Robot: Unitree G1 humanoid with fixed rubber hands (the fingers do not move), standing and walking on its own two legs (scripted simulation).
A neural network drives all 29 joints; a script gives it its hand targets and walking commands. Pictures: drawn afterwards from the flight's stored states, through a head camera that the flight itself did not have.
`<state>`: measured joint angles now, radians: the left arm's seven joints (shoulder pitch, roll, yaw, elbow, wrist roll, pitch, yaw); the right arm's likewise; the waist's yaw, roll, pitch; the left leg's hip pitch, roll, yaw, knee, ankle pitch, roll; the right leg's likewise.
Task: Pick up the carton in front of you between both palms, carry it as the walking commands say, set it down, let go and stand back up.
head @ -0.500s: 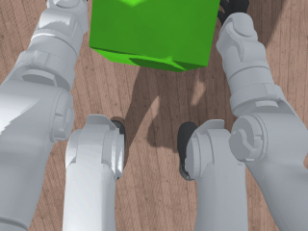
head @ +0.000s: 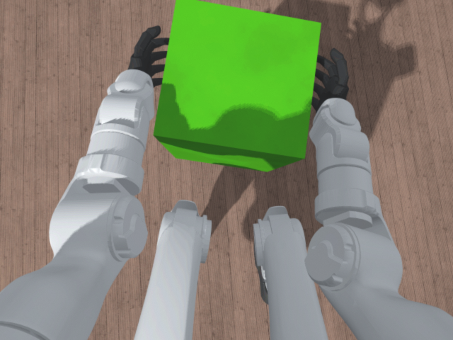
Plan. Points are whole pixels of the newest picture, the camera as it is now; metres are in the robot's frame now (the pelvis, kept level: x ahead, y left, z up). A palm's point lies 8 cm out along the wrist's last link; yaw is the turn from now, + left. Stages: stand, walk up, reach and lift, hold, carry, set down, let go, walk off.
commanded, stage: reach and lift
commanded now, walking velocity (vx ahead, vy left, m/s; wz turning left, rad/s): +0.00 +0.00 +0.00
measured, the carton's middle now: (232, 105) +0.51 +0.02 -0.14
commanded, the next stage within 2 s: none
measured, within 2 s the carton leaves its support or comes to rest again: neither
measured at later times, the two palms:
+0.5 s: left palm (112, 52) +0.47 +0.16 +0.07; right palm (394, 75) +0.47 -0.14 +0.09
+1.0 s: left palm out of the picture +0.43 +0.16 +0.23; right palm out of the picture +0.43 -0.14 +0.24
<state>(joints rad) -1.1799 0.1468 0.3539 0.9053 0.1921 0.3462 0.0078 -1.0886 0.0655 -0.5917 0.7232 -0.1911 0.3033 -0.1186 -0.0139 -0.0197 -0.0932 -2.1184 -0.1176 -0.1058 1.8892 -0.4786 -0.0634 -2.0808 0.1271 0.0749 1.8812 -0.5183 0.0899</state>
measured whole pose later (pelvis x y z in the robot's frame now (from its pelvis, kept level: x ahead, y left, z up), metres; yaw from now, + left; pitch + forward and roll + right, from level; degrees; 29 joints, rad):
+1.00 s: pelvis +0.10 -0.01 +0.27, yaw +2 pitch +19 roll +0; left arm -0.41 -0.08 0.29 0.61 0.19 0.33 0.03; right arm -0.40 0.16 -0.35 0.57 -0.19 0.29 -0.07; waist -0.01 -0.02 -0.20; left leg -0.87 -0.08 -0.14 0.91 -0.37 -0.03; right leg -0.85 0.08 0.14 0.92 -0.39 0.03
